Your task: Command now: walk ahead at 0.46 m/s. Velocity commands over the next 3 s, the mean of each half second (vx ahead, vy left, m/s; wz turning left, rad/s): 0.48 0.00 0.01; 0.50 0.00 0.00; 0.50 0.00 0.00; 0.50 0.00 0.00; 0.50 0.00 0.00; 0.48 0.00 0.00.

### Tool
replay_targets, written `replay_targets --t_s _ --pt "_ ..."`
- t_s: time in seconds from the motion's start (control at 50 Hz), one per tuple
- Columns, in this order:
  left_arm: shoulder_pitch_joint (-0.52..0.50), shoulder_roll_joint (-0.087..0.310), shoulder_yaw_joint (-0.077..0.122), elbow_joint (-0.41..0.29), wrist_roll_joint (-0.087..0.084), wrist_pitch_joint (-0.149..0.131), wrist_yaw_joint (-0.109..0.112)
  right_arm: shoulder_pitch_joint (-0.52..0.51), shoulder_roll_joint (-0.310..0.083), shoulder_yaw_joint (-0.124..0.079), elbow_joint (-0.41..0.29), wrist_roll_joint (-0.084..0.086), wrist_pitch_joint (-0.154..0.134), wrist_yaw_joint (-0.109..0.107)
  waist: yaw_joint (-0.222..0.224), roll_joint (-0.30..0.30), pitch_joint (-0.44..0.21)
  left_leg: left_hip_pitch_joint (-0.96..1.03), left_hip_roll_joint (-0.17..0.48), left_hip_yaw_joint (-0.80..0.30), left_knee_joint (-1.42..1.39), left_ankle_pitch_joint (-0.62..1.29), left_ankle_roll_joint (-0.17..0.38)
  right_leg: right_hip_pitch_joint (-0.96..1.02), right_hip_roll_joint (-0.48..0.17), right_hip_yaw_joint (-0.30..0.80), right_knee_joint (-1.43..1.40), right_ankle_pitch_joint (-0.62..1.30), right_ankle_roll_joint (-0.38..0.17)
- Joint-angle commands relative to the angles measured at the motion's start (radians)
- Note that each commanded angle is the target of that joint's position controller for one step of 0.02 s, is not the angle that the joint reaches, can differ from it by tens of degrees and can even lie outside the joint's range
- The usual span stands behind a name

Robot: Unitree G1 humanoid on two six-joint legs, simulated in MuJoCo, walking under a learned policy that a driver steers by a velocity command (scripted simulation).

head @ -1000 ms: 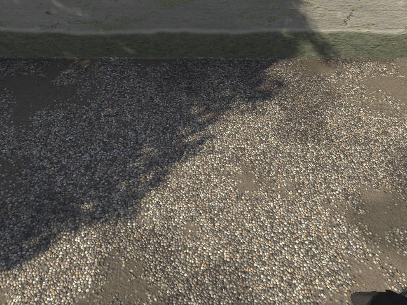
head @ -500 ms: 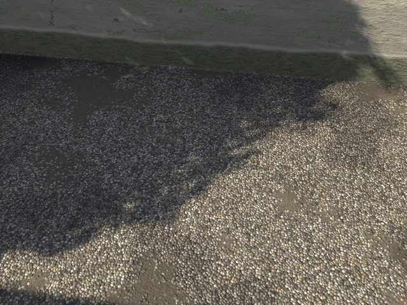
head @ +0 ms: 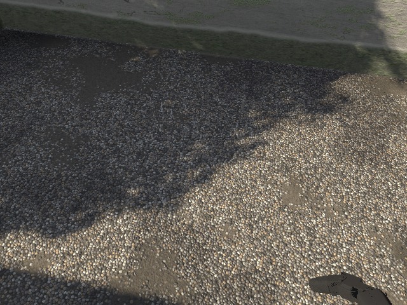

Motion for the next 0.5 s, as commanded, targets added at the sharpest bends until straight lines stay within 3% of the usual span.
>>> replay_targets --t_s 0.02,0.22,0.5 --pt "-0.048 0.093 0.020 -0.099 -0.005 -0.010 0.003 -0.066 -0.081 -0.020 -0.091 -0.009 -0.019 0.001 -0.009 0.025 -0.148 0.045 0.009 0.042 -0.006 0.310 0.035 0.067 -0.086 0.057 -0.019 0.344 0.004" --pt "-0.066 0.094 0.014 -0.138 -0.006 -0.023 0.002 -0.116 -0.089 -0.017 -0.080 -0.004 -0.025 0.017 -0.004 0.018 -0.120 0.024 0.012 0.024 -0.029 0.238 0.050 0.024 -0.094 0.057 -0.037 0.194 0.019" --pt "-0.047 0.093 0.013 -0.158 -0.007 -0.025 0.007 -0.109 -0.092 -0.014 -0.055 -0.003 -0.026 0.023 -0.006 0.009 -0.123 0.026 0.012 0.016 -0.046 0.210 0.064 0.011 -0.102 0.056 -0.051 0.140 0.032"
